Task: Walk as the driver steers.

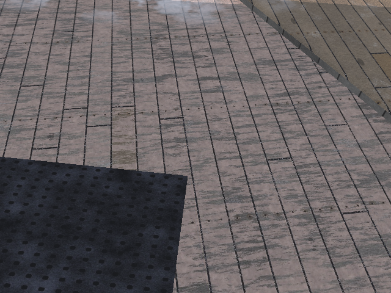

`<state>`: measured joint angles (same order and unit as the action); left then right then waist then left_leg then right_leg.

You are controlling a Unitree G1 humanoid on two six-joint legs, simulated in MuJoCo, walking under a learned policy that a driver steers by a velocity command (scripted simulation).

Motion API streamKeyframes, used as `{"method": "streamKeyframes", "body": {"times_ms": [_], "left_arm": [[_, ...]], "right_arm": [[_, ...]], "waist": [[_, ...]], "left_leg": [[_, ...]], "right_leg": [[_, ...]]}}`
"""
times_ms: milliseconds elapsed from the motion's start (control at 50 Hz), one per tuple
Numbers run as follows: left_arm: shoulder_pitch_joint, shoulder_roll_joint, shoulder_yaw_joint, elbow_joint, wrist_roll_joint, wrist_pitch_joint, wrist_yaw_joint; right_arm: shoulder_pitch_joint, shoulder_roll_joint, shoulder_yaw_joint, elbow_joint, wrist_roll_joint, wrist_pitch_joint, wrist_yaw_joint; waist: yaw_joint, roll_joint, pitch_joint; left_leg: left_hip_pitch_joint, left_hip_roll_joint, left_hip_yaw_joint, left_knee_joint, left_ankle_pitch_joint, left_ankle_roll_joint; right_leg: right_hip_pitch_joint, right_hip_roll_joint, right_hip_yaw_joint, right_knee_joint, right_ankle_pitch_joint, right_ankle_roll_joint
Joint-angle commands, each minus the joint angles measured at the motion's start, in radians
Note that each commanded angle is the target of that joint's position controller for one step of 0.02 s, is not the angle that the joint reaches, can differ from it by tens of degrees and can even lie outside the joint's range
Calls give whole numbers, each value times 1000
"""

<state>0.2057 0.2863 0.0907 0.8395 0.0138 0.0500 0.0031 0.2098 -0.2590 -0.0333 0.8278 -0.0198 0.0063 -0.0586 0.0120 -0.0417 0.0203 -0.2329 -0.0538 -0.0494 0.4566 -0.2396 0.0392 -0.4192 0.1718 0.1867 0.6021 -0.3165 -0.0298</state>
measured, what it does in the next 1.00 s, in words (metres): steps on the spot: right foot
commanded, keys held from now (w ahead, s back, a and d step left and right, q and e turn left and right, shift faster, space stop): no key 0.72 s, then w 0.28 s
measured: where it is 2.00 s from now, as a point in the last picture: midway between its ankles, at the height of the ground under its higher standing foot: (192, 278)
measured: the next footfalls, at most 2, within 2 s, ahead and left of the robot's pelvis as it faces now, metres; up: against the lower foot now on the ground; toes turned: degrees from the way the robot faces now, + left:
right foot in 0.34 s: +0.00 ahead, -0.11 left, +0.00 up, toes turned +1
right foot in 1.48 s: +0.41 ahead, -0.06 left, +0.00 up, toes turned -6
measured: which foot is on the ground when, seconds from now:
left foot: down 0.00-1.00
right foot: up 0.00-0.32, down 0.34-1.00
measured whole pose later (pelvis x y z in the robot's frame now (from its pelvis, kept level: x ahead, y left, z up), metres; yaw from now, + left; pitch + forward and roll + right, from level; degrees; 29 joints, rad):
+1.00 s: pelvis +0.02 +0.01 +0.00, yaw -3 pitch +0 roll -1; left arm 0.38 0.24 0.04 1.12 0.01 -0.01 0.02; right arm 0.28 -0.22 -0.02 1.04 -0.02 -0.04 0.01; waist 0.01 -0.02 -0.01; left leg -0.23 -0.01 0.06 0.53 -0.36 0.08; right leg -0.08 0.03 0.06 0.41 -0.32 -0.04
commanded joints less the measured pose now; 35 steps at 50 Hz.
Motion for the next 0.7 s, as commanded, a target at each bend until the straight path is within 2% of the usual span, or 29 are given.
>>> {"method": "streamKeyframes", "body": {"times_ms": [20, 40, 60, 80, 160, 240, 280, 320, 340, 360, 380, 400, 420, 440, 460, 480, 520, 700], "left_arm": [[51, 117, 28, -35, 16, -18, 4], [79, 106, 25, -20, 15, -13, 0], [87, 97, 22, -11, 17, -7, -4], [89, 95, 18, -4, 17, -3, -6], [0, 57, -8, -9, 1, 7, 0], [-27, 44, -31, 9, -17, 11, 15], [-10, 46, -36, 28, -25, 6, 25], [39, 48, -41, 62, -16, -9, 35], [41, 89, -37, 67, -1, -21, 42], [37, 141, -32, 71, 12, -29, 44], [-20, 90, -49, 83, -7, -32, 34], [-48, 53, -58, 79, -8, -38, 26], [-43, 53, -61, 90, -6, -42, 26], [-19, 56, -63, 111, -3, -44, 29], [-1, 63, -64, 127, -7, -46, 33], [6, 63, -64, 142, -9, -48, 35], [5, 51, -70, 158, -8, -49, 35], [21, 38, -85, 221, -7, -57, 36]], "right_arm": [[-63, -130, -25, -81, -7, -17, 7], [-85, -113, -20, -87, -3, -20, 13], [-80, -112, -17, -88, 1, -24, 13], [-60, -107, -15, -86, 1, -25, 15], [52, -107, -9, -37, 2, -31, 16], [69, -135, -12, -7, -3, -23, 21], [74, -140, -14, 12, -3, -17, 25], [60, -134, -14, 27, 5, -15, 25], [69, -111, -7, 21, 9, -24, 29], [94, -90, -5, 13, 12, -30, 35], [105, -43, 10, 50, 18, -20, 29], [74, -73, 4, 66, 11, -12, 24], [41, -96, -4, 73, 7, -10, 25], [33, -103, -7, 80, 9, -8, 29], [39, -102, -8, 91, 9, -6, 32], [53, -84, -2, 108, 9, -6, 33], [63, -68, 3, 138, 9, -5, 32], [65, -54, 13, 225, 9, 0, 29]], "waist": [[50, 102, -8], [62, 110, -16], [56, 152, -25], [44, 170, -31], [-20, 176, -37], [-42, 220, -52], [-33, 227, -48], [3, 178, -53], [-10, 121, -89], [-50, 0, -92], [-52, -72, -63], [-38, -53, -15], [-19, -46, -3], [-14, -42, 2], [-16, -40, 7], [-20, -33, 8], [-22, 0, 24], [-25, 32, 42]], "left_leg": [[-29, 339, -308, -224, 224, 174], [-13, 282, -222, -200, 306, 149], [22, 255, -177, -184, 378, 144], [55, 239, -148, -164, 460, 147], [210, 244, -134, -121, 581, 156], [200, 238, -128, -84, 626, 151], [197, 237, -142, -59, 663, 143], [126, 226, -140, -36, 593, 86], [45, 209, -131, -33, 465, 45], [-34, 146, -72, -22, 243, 22], [48, 107, -35, -112, 65, 12], [66, 102, -44, -121, 88, 5], [84, 103, -47, -125, 142, 7], [109, 113, -49, -119, 191, 9], [120, 120, -50, -116, 210, 9], [121, 125, -51, -121, 207, 7], [115, 122, -50, -131, 179, 2], [120, 126, -50, -139, 137, -7]], "right_leg": [[-54, -35, -21, 384, -137, 20], [-42, -36, -31, 444, -97, 29], [-56, -36, -42, 491, -82, 37], [-65, -38, -51, 509, -86, 50], [-69, -74, -63, 309, -102, 85], [106, -102, -156, 49, -148, 71], [170, -109, -175, -104, -72, 52], [337, -154, -140, -352, 205, 26], [459, -234, -55, -346, 301, 9], [515, -349, 42, -265, 567, -29], [382, -369, 28, -247, 570, -79], [345, -323, 10, -262, 456, -60], [328, -290, -9, -271, 385, -38], [309, -273, -19, -282, 362, -30], [298, -264, -24, -290, 338, -26], [300, -259, -28, -294, 315, -24], [289, -260, -26, -302, 278, -26], [243, -253, -21, -331, 182, -31]]}}
Velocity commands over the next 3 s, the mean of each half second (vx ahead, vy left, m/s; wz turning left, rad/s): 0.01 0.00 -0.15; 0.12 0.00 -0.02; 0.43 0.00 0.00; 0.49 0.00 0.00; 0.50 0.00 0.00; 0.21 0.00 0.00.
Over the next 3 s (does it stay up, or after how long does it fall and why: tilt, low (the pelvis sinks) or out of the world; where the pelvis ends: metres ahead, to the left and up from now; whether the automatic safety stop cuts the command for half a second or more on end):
stays up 0.98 -0.04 0.00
